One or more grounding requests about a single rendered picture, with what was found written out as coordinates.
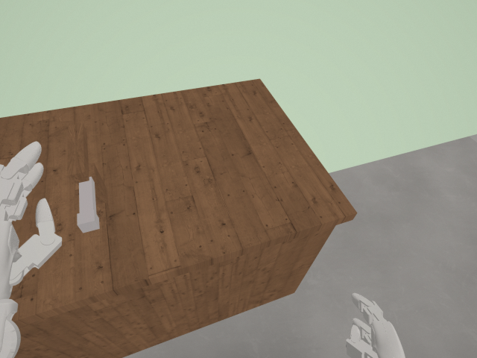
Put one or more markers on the counter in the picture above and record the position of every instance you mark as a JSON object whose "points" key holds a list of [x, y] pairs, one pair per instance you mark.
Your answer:
{"points": [[210, 204]]}

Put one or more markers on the tap lever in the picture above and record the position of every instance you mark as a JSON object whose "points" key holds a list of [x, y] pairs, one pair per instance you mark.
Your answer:
{"points": [[87, 219]]}

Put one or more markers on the left robot hand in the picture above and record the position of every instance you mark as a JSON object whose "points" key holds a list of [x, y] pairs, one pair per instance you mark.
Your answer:
{"points": [[17, 180]]}

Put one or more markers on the robot left forearm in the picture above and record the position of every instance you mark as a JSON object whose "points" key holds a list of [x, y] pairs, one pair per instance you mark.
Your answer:
{"points": [[10, 337]]}

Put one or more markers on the right robot hand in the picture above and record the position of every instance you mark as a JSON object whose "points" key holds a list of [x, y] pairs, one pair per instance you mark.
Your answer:
{"points": [[380, 341]]}

